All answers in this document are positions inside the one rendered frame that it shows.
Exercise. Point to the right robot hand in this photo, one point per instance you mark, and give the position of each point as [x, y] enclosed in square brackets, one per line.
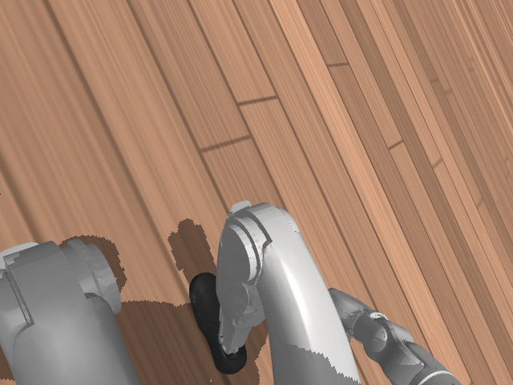
[349, 309]

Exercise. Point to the right robot arm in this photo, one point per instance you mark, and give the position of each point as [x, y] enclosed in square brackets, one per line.
[402, 360]

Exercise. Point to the right robot foot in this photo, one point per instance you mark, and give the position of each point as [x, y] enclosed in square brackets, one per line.
[206, 308]

